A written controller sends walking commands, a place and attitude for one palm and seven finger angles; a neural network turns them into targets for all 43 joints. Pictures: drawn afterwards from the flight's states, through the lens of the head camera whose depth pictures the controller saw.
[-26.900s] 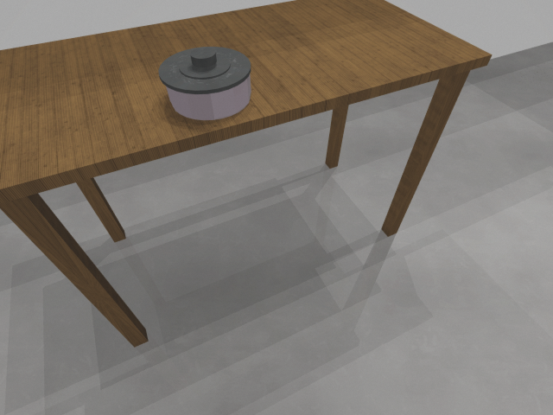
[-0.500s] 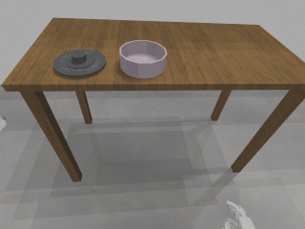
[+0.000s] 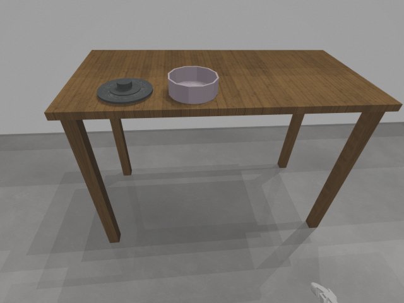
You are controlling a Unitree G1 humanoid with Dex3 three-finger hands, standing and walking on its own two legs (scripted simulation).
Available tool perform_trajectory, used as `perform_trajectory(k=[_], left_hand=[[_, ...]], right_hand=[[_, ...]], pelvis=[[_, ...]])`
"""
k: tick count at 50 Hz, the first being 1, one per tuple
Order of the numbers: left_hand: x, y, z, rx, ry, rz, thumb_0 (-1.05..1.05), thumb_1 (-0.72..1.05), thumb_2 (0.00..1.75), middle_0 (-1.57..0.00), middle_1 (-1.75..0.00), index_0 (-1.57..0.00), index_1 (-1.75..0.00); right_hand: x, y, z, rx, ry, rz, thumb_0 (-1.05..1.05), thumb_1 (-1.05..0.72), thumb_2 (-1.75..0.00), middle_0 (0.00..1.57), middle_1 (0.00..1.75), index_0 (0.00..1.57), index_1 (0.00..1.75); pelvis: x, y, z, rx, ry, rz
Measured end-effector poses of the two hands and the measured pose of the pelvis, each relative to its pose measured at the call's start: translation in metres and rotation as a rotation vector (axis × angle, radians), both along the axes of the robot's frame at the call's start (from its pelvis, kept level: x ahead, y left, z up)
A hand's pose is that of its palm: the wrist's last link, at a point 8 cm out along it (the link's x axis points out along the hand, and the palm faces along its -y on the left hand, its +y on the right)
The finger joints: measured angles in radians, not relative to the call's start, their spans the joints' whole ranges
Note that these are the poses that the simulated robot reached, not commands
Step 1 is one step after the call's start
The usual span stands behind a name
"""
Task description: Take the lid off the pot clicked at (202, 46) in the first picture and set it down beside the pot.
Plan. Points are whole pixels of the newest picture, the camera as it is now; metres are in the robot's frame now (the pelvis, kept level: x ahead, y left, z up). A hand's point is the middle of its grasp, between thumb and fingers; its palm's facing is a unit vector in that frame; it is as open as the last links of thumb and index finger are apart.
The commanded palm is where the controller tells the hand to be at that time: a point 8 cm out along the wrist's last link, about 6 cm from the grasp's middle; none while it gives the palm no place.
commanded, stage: stop stepping back and stand still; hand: left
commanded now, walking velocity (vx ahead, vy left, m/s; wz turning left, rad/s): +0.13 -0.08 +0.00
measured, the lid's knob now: (124, 83) +0.80 +0.32 +0.10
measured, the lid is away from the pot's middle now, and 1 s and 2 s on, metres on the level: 0.24 0.24 0.24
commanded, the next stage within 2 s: let the arm hang, fingers relaxed in 1.32 s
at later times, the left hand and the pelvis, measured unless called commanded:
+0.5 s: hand (62, 183) +0.26 +0.25 +0.17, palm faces +0.44 -0.79 -0.42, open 7.4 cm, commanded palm none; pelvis +0.01 -0.01 -0.02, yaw +5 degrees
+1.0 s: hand out of the picture +0.04 +0.18 -0.16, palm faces +0.09 -0.95 -0.30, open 7.2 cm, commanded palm none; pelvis +0.05 -0.03 +0.00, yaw +5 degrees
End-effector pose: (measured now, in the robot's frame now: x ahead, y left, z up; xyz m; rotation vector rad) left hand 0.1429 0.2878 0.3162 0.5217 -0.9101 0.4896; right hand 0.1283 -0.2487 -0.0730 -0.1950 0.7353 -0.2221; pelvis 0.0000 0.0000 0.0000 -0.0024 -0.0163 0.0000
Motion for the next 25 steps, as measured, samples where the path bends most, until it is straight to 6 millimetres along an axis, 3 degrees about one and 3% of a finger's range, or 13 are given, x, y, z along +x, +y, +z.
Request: perform_trajectory(k=[3, 8, 11, 15, 20, 22, 23, 25], left_hand=[[0.009, 0.005, -0.025, -0.049, 0.092, -0.025, 0.0, 0.89, 0.9, -0.2, -0.3, -0.2, -0.3], [0.004, -0.02, -0.046, 0.003, 0.254, -0.081, 0.01, 0.89, 0.9, -0.2, -0.3, -0.2, -0.3], [-0.009, -0.037, -0.037, 0.092, 0.271, -0.08, 0.01, 0.88, 0.9, -0.21, -0.3, -0.2, -0.3], [-0.021, -0.05, -0.02, 0.217, 0.168, -0.032, 0.01, 0.88, 0.9, -0.21, -0.3, -0.21, -0.31], [-0.01, -0.032, -0.002, 0.14, 0.064, 0.026, 0.01, 0.88, 0.9, -0.21, -0.3, -0.21, -0.31], [0.017, -0.018, -0.026, 0.075, 0.165, 0.036, 0.0, 0.88, 0.9, -0.21, -0.3, -0.2, -0.3], [0.038, -0.009, -0.054, 0.015, 0.291, 0.043, 0.0, 0.89, 0.9, -0.2, -0.3, -0.2, -0.3], [0.074, 0.003, -0.131, -0.158, 0.622, 0.062, -0.01, 0.89, 0.9, -0.19, -0.3, -0.19, -0.3]], right_hand=[[-0.007, -0.001, 0.002, -0.018, -0.057, -0.021, 0.02, -0.9, -0.9, 0.2, 0.3, 0.2, 0.3], [-0.023, 0.007, 0.007, 0.025, -0.064, -0.026, 0.02, -0.9, -0.9, 0.2, 0.3, 0.2, 0.3], [-0.027, 0.011, 0.0, 0.041, -0.002, 0.011, 0.02, -0.9, -0.9, 0.2, 0.3, 0.2, 0.3], [-0.018, 0.007, -0.025, 0.048, 0.07, 0.069, 0.02, -0.9, -0.9, 0.2, 0.3, 0.2, 0.3], [-0.001, 0.001, -0.027, 0.052, 0.11, 0.049, 0.02, -0.9, -0.9, 0.2, 0.3, 0.2, 0.3], [0.01, -0.003, -0.031, 0.056, 0.061, 0.069, 0.02, -0.9, -0.9, 0.2, 0.3, 0.2, 0.3], [0.014, -0.007, -0.038, 0.054, 0.051, 0.076, 0.02, -0.9, -0.9, 0.2, 0.3, 0.2, 0.3], [0.016, -0.012, -0.049, 0.053, 0.079, 0.073, 0.02, -0.9, -0.9, 0.2, 0.3, 0.2, 0.3]], pelvis=[[-0.014, 0.007, -0.008, -0.013, -0.009, 0.0], [-0.019, -0.001, -0.002, 0.0, 0.008, -0.006], [-0.016, -0.008, 0.001, -0.013, 0.019, -0.005], [-0.015, -0.016, -0.012, -0.007, 0.019, 0.013], [-0.003, -0.013, -0.005, 0.006, 0.005, 0.024], [0.003, -0.009, -0.01, -0.004, 0.026, 0.038], [0.005, -0.006, -0.016, -0.015, 0.041, 0.05], [0.007, -0.008, -0.019, 0.005, 0.055, 0.084]])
